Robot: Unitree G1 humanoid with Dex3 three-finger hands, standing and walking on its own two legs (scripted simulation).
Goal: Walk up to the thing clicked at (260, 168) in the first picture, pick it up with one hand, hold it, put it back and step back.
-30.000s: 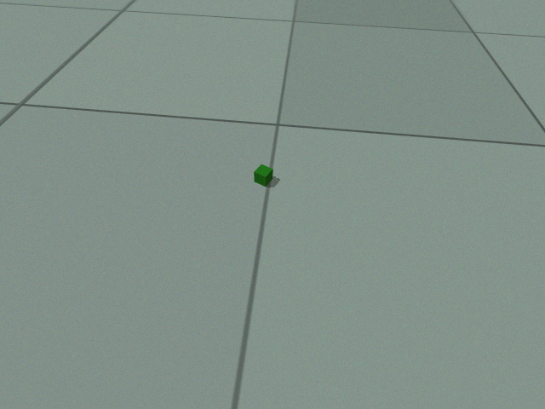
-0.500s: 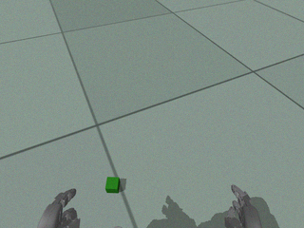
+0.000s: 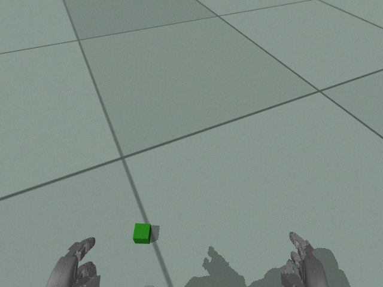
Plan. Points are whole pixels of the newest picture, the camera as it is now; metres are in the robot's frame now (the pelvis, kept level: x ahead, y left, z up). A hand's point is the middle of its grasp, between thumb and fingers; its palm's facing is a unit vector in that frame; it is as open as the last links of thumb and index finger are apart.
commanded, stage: home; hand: left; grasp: from above
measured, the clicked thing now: (142, 233) +0.48 +0.21 -0.68
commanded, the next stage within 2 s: stand in 0.58 s
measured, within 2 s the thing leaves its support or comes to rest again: neither
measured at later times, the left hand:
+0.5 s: hand (97, 281) +0.16 +0.18 -0.04, palm faces +0.04 -0.98 -0.21, open 7.4 cm
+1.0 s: hand out of the picture +0.09 +0.23 -0.11, palm faces +0.00 -0.93 -0.36, open 7.4 cm
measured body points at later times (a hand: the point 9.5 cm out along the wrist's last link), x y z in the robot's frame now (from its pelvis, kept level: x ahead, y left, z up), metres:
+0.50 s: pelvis +0.00 +0.00 +0.00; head +0.02 +0.00 +0.45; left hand +0.16 +0.23 -0.03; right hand +0.16 -0.25 -0.06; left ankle +0.02 +0.13 -0.68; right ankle +0.00 -0.15 -0.68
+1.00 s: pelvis -0.01 +0.00 +0.03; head +0.01 +0.00 +0.48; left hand +0.09 +0.28 -0.09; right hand +0.09 -0.29 -0.09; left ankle +0.02 +0.13 -0.68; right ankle +0.00 -0.15 -0.68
